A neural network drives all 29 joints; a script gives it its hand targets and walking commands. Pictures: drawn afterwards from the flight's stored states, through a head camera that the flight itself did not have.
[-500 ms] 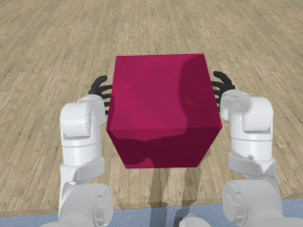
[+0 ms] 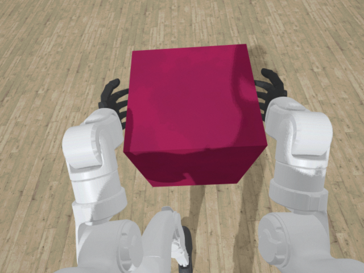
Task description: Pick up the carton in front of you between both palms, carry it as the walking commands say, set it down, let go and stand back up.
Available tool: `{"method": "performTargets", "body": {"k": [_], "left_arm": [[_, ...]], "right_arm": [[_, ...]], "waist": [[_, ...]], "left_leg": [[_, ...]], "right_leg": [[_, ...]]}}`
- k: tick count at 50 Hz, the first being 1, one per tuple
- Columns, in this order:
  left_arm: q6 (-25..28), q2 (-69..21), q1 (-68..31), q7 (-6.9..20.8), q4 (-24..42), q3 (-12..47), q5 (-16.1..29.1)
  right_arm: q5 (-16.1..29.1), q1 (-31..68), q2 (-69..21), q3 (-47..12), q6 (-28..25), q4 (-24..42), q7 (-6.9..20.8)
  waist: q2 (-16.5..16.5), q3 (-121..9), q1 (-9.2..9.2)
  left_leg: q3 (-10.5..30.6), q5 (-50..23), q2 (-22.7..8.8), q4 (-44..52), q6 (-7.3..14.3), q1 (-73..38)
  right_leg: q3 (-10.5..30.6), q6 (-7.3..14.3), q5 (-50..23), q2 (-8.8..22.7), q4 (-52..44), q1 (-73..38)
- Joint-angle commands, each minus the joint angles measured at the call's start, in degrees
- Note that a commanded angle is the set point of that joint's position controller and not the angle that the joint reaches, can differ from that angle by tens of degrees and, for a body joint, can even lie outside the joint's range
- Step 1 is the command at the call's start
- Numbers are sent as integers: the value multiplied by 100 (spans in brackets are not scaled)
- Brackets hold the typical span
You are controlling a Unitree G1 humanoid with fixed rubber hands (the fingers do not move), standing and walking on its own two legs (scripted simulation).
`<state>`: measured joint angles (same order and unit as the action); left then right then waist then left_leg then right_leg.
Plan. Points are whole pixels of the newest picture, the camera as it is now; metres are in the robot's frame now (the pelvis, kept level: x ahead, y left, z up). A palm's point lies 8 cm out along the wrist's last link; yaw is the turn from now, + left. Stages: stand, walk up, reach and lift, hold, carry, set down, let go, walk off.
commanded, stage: carry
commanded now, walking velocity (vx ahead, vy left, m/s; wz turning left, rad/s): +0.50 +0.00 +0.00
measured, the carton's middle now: (192, 126) +0.40 +0.02 +0.07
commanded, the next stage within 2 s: none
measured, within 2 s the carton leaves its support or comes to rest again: neither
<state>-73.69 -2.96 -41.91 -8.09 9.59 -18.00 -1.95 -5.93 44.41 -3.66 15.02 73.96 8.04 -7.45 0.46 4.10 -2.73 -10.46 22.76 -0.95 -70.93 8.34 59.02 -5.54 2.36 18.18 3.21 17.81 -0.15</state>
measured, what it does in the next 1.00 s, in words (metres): climbs: left foot 0.13 m higher, then right foot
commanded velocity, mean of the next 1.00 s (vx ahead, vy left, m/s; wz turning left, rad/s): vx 0.50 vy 0.00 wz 0.00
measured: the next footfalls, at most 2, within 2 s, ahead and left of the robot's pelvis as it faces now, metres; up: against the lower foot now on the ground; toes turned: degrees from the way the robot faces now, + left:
left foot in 0.02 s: +0.23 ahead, +0.08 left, +0.13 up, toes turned +5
right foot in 0.50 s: +0.54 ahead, -0.03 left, +0.13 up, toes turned -4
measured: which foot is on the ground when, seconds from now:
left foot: up 0.00-0.00, down 0.02-0.52, up 0.54-0.92, down 0.94-1.00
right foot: down 0.00-0.02, up 0.04-0.48, down 0.50-0.94, up 0.96-1.00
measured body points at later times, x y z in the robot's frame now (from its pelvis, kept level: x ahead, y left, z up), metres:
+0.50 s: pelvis +0.36 +0.03 +0.11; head +0.36 +0.04 +0.56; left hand +0.75 +0.18 +0.32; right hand +0.75 -0.12 +0.33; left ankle +0.19 +0.08 -0.60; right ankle +0.51 -0.03 -0.60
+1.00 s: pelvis +0.67 +0.08 +0.12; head +0.70 +0.09 +0.57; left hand +0.99 +0.24 +0.19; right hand +1.00 -0.06 +0.19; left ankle +0.72 +0.18 -0.61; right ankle +0.52 -0.03 -0.57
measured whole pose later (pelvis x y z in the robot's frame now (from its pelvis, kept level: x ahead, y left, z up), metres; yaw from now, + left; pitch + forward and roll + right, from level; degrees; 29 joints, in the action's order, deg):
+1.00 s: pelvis +0.67 +0.08 +0.12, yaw +1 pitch +6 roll +1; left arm -70.0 -8.1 -23.4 -4.8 7.7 -14.4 -7.5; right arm -8.1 24.4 -9.1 14.0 67.7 4.9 -5.6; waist -1.6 -2.8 0.6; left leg -11.1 7.2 -1.8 -25.8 3.4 24.2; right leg -3.4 -0.5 26.2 2.5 45.3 14.2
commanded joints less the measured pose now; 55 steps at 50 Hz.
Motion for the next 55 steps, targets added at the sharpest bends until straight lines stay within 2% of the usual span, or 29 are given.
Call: {"method": "performTargets", "body": {"k": [1, 2, 3, 4, 6, 8, 9, 11, 14, 17, 20, 22, 24, 25, 26, 27, 28, 30, 32, 39, 45, 46, 47, 48, 49, 50, 52, 53, 55], "left_arm": [[-73, -5357, -4581, 1647, 98, 4423, 2503], [-25, -5507, -4493, 1651, 81, 4448, 2432], [-26, -5306, -4285, 1613, 55, 4335, 2297], [6, -5284, -4233, 1536, 7, 4212, 2137], [51, -5152, -4154, 1394, 25, 3892, 1815], [107, -5033, -4070, 1249, -29, 3706, 1478], [133, -4958, -3996, 1200, -42, 3651, 1390], [172, -4851, -3875, 1132, -218, 3611, 1250], [107, -4712, -3881, 1039, -410, 3601, 1142], [-43, -4576, -4028, 966, -680, 3585, 1154], [-248, -4600, -4433, 974, -957, 3633, 1371], [-401, -4693, -4830, 1024, -1133, 3658, 1642], [-518, -4790, -5129, 1080, -1282, 3614, 1930], [-560, -4856, -5292, 1117, -1343, 3546, 2071], [-604, -4883, -5359, 1161, -1471, 3440, 2194], [-636, -4787, -5701, 1188, -1569, 3339, 2241], [-654, -5046, -5476, 1223, -1782, 3203, 2394], [-657, -5593, -5976, 1311, -1512, 3260, 2720], [-624, -6062, -6344, 1382, -1373, 3274, 2914], [-289, -6740, -4707, 1538, -1619, 3036, 2295], [202, -6700, -2702, 1535, -443, 3862, 1646], [272, -6627, -2355, 1521, -236, 4031, 1579], [324, -6530, -1949, 1526, -80, 4233, 1542], [335, -6581, -1625, 1566, 50, 4457, 1583], [370, -6583, -1411, 1621, 199, 4645, 1628], [444, -6572, -1128, 1661, 346, 4837, 1686], [634, -6563, -599, 1697, 710, 5081, 1700], [717, -6482, -411, 1684, 902, 5131, 1684], [783, -6620, 176, 1666, 1191, 5291, 1767]], "right_arm": [[2209, 3850, -5215, -4188, -83, -51, 1012], [2383, 3953, -5375, -4293, -150, 1, 1089], [2611, 3760, -5615, -4356, -190, -181, 1160], [2821, 3835, -5751, -4412, -186, -58, 1242], [3288, 4436, -6142, -4529, -219, 244, 1393], [3605, 4899, -6388, -4645, -229, 369, 1487], [3682, 4963, -6386, -4645, -235, 392, 1512], [3726, 5037, -6322, -4577, -211, 311, 1533], [3628, 4926, -6032, -4283, -88, 64, 1565], [3384, 4548, -5664, -3864, 82, -558, 1608], [3078, 4394, -5302, -3415, 243, -1178, 1627], [2940, 4478, -5132, -3158, 351, -1401, 1608], [2828, 4639, -5013, -2959, 462, -1521, 1561], [2792, 4785, -4954, -2869, 511, -1555, 1526], [2757, 4994, -4849, -2763, 556, -1583, 1481], [2681, 5128, -4904, -2676, 636, -1659, 1411], [2562, 5158, -4815, -2522, 679, -1678, 1337], [2418, 5418, -4905, -2417, 680, -1581, 1203], [2224, 5303, -4998, -2246, 670, -1564, 1124], [1821, 3641, -6140, -2379, 327, -2128, 1266], [2065, 2387, -6825, -3603, -193, -700, 1406], [2112, 2163, -6820, -3834, -274, -396, 1430], [2139, 1695, -6775, -4005, -339, -225, 1458], [2038, 1335, -6563, -4106, -411, -73, 1470], [1987, 1079, -6470, -4253, -505, 33, 1474], [2045, 715, -6508, -4429, -570, 319, 1500], [2135, 381, -6560, -4795, -702, 986, 1571], [2227, 251, -6701, -4927, -761, 1161, 1626], [2345, -357, -6609, -4978, -802, 1394, 1691]], "waist": [[-1232, -4481, 1477], [565, -4911, 1176], [1844, -5600, 1153], [1224, -5376, 1069], [248, -4133, 925], [52, -3578, 794], [44, -3416, 880], [-304, -3161, 824], [254, -3208, 814], [694, -3041, 813], [779, -2685, 873], [954, -2593, 683], [966, -2812, 288], [712, -3013, 90], [233, -3306, -24], [-1056, -3802, -22], [-1216, -3847, -237], [-256, -3413, -107], [-46, -3203, 32], [-680, -2959, 45], [-964, -3035, 88], [-851, -3290, 173], [-667, -3537, 307], [531, -4132, 400], [1656, -4116, 422], [1484, -3899, 454], [481, -3572, 463], [322, -3359, 456], [602, -3218, 425]], "left_leg": [[34, -855, 857, 2410, 40, -5270], [3336, -1533, -728, 3810, 671, -6671], [5944, -3507, -1789, 4523, 1479, -7316], [5245, -3950, -1532, 3959, 1421, -7455], [4158, -3323, -1259, 3756, 788, -6915], [3466, -2716, -1062, 3967, 541, -6671], [3296, -2667, -1068, 4056, 524, -6759], [2997, -3421, -1202, 4314, 549, -6564], [2114, -5419, -1010, 4387, 331, -6795], [1422, -5418, -748, 4542, 235, -6816], [979, -5653, -587, 4656, 78, -6608], [833, -6308, -636, 4408, -69, -6538], [589, -6468, -663, 3410, -377, -6316], [475, -5658, -583, 2566, -501, -5747], [549, -3686, -409, 1525, -531, -4643], [815, 250, 438, -356, -795, -2867], [1246, 749, 610, -1225, -663, -1878], [1356, 53, 100, -760, -472, -1741], [1288, -185, -139, -38, -490, -2033], [484, -1094, -191, 3250, -877, -2561], [-176, -2370, 169, 5230, -809, -3967], [-208, -2490, 87, 5317, -716, -5039], [382, -2328, -464, 5102, -498, -6306], [2194, -2945, -1819, 4748, 57, -7720], [3392, -3587, -2312, 4885, 713, -8728], [3367, -3875, -2349, 4909, 754, -8753], [2598, -4023, -2149, 4998, 316, -8269], [2238, -3708, -2045, 5247, 152, -7779], [1698, -3286, -1861, 5550, 72, -7212]], "right_leg": [[-232, 406, -8685, 660, 3355, 72], [342, -30, -2852, -254, 5577, 1852], [1248, -172, -228, -1285, 8174, 2728], [1956, 66, 15, -1143, 9071, 3472], [1431, 248, 146, -647, 8533, 4412], [1148, 310, 183, -441, 7854, 4794], [971, 320, 369, -448, 7647, 4983], [750, 182, 666, -266, 6230, 4800], [311, 191, -364, -350, 4618, 4683], [-17, 154, -1374, -490, 2946, 4239], [-505, 194, -2145, -723, 1672, 3460], [-566, 298, -2342, -824, 1227, 2810], [-576, 325, -2255, -820, 663, 1580], [-419, 366, -2163, -619, 527, 638], [797, 558, -2481, 352, 871, -469], [3131, 1664, -3260, 1984, 1179, -1905], [4082, 2057, -1861, 1842, 543, -1862], [3117, 1506, -1448, 1505, 175, -1011], [2545, 1206, -1255, 1369, -66, -307], [909, 703, -3011, 1021, -332, -520], [-112, 240, -4267, 620, 599, -939], [-321, 85, -4156, 507, 1221, -400], [-305, -120, -3370, 425, 1924, 642], [-269, -345, -1646, 140, 3322, 2015], [10, -407, 846, -423, 4251, 3773], [330, -310, 1296, -347, 4915, 4474], [514, -220, 836, 78, 4598, 4619], [480, -230, 611, 197, 4033, 4340], [254, -316, 457, 139, 3142, 3706]]}}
